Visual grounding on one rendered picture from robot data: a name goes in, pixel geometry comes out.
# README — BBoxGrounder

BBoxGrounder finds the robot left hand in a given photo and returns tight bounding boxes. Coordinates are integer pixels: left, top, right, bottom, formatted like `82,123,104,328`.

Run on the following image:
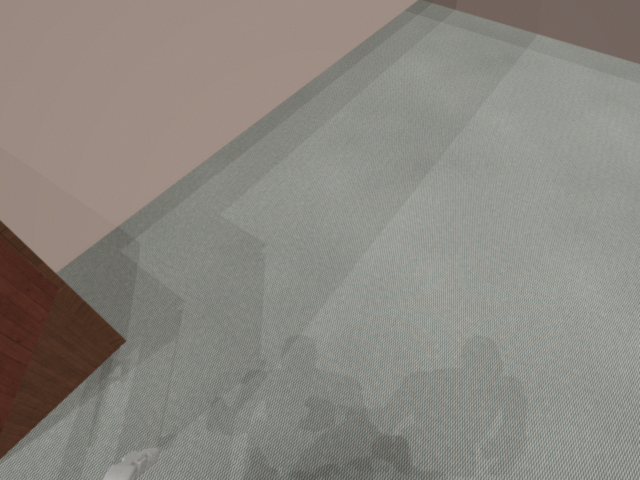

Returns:
102,448,160,480

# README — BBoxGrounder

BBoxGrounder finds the cupboard door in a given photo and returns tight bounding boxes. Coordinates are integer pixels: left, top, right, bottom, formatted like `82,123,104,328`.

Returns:
0,237,58,433

